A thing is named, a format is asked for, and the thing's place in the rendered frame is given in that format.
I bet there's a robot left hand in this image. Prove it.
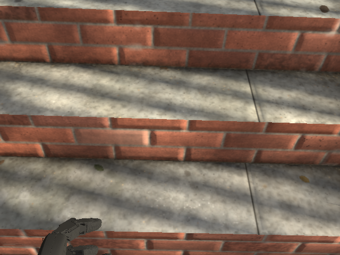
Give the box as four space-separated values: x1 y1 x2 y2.
38 218 112 255

